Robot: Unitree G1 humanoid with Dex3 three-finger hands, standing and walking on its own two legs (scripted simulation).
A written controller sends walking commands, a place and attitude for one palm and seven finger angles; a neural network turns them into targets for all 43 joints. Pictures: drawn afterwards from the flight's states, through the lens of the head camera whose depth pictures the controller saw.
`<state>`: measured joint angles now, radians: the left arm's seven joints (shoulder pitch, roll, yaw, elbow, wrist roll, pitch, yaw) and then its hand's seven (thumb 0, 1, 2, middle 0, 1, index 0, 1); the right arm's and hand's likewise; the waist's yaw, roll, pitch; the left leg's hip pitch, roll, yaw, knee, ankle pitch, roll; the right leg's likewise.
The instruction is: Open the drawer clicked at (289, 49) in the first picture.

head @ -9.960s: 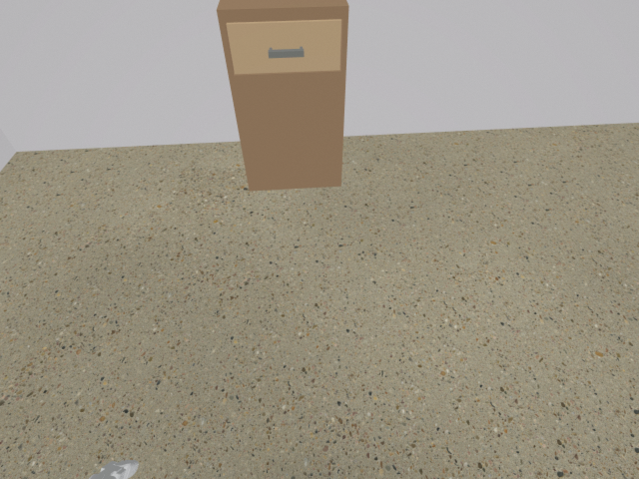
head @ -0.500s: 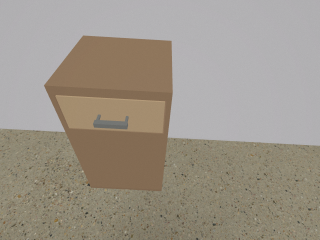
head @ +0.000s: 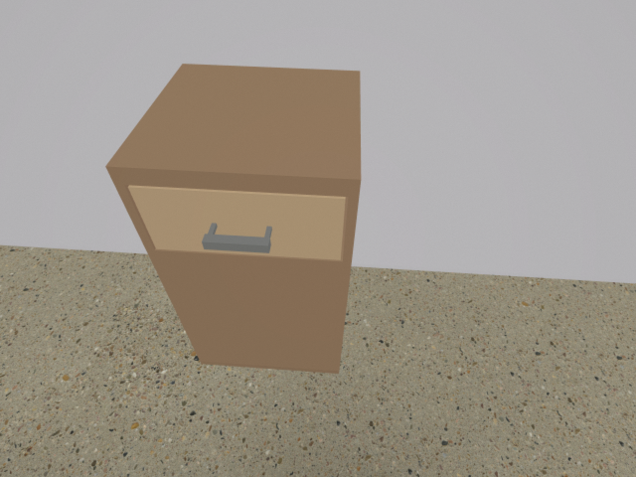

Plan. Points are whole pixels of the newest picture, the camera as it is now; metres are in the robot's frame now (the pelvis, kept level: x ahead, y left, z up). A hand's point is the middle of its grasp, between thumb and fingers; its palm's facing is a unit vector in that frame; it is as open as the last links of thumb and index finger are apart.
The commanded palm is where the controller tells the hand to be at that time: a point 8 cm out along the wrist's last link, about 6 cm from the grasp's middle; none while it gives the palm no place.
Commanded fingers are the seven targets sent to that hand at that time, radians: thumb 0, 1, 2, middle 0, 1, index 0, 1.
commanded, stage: shuffle to correct the standing spot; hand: left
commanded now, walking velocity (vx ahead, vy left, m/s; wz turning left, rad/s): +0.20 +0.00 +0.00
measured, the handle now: (239, 236) +0.56 +0.20 -0.09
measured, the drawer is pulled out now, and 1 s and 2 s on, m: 0.00 0.00 0.00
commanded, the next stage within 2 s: come to a stop and stand still in 0.04 s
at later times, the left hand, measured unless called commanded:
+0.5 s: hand out of the picture +0.13 +0.17 -0.17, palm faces +0.05 -0.97 -0.26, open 7.3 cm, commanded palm none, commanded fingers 0.00 0.90 0.90 -0.20 -0.30 -0.20 -0.30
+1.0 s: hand out of the picture +0.03 +0.22 -0.17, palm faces +0.03 -0.98 -0.20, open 7.4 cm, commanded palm none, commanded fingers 0.00 0.90 0.90 -0.20 -0.30 -0.20 -0.30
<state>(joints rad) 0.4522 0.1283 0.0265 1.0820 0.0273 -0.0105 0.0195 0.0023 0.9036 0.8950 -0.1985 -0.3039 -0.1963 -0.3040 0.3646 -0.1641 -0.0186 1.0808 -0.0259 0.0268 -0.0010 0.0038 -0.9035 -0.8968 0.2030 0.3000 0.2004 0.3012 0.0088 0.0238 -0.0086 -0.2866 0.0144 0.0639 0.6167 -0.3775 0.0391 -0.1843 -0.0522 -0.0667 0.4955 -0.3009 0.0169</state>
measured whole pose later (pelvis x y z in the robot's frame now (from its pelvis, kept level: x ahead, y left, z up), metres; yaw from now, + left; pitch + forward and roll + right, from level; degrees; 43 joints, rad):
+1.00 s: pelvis +0.03 +0.05 +0.00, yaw -1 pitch +0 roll +1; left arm 0.30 0.15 0.02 1.06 0.02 0.02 0.03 0.00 0.90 0.90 -0.20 -0.30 -0.20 -0.30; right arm 0.24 -0.16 -0.02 1.04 -0.02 0.00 -0.03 0.00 -0.93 -0.90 0.20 0.30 0.20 0.30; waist 0.00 -0.01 0.01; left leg -0.25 -0.05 0.14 0.43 -0.20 0.08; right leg -0.15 -0.05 -0.04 0.46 -0.32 0.01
